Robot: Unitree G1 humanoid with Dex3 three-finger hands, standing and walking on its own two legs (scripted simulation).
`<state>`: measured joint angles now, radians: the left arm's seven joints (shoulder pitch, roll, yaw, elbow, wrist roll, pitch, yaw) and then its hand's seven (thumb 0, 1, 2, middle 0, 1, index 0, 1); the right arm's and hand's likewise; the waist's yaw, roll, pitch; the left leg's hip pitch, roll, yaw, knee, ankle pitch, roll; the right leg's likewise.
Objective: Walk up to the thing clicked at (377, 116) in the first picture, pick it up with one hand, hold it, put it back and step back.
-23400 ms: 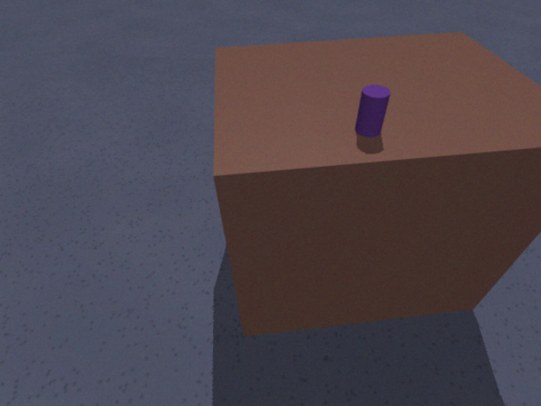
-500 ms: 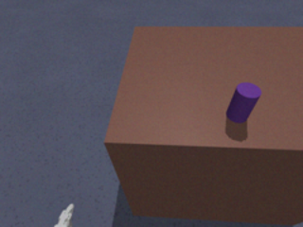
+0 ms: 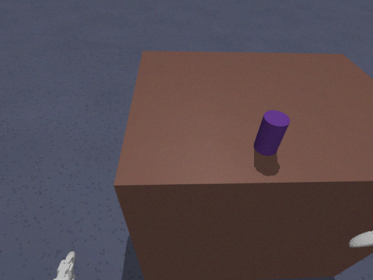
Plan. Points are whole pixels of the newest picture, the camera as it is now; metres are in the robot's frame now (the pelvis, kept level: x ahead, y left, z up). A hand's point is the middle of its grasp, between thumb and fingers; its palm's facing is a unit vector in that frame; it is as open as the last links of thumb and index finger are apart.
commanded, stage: sink last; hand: right
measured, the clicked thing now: (270, 133) +0.47 -0.19 +0.09
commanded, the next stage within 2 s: home in 0.44 s
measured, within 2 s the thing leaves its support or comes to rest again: neither
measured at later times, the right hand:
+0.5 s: hand out of the picture +0.16 -0.23 +0.21, palm faces +0.43 +0.76 -0.49, open 17.4 cm
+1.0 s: hand (315, 267) +0.17 -0.19 +0.05, palm faces +0.17 +0.93 -0.32, open 17.2 cm
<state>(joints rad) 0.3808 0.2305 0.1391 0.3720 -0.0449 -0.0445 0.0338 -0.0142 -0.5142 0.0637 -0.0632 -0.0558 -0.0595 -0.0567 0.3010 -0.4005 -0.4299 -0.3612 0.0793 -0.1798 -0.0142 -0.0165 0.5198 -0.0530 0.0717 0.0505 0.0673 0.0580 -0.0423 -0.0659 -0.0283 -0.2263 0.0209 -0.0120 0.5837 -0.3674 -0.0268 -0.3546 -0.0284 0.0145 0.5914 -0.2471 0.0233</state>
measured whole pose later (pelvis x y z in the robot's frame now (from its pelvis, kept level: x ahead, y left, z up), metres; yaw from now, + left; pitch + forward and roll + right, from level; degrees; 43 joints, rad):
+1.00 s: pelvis +0.00 +0.01 +0.01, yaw +0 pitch -1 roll +0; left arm 0.26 0.17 0.08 0.52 -0.01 -0.09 0.03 0.00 0.46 0.66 -0.16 -0.23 -0.16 -0.23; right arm 0.56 -0.22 -0.14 -0.14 0.03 -0.25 0.02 -0.02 0.50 -0.08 0.07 0.06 0.07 0.06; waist -0.03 -0.05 0.06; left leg -0.18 0.03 0.00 0.53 -0.34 -0.02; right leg -0.29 -0.02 0.02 0.50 -0.20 0.03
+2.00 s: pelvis +0.00 +0.00 +0.00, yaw +1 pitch -2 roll +0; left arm 0.20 0.35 0.02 0.86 0.03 0.00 -0.01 0.01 0.91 0.90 -0.20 -0.31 -0.20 -0.30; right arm 0.27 -0.35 -0.02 0.84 -0.04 -0.03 -0.01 -0.01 0.54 -0.04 0.06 0.05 0.06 0.05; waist 0.01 -0.02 0.00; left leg -0.18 0.00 -0.03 0.58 -0.36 -0.02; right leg -0.30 -0.05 0.00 0.59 -0.25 0.03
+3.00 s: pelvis -0.01 -0.01 +0.02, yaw +1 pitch -3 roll +0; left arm 0.12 0.36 -0.01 1.15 0.01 0.00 -0.01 0.00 0.91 0.90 -0.20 -0.31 -0.20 -0.30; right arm 0.16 -0.36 0.02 1.10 -0.01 -0.01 0.00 -0.01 0.53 -0.05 0.06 0.05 0.06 0.05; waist 0.01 0.00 0.05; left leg -0.08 0.03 -0.03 0.37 -0.24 -0.04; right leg -0.20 -0.03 -0.01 0.39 -0.14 0.01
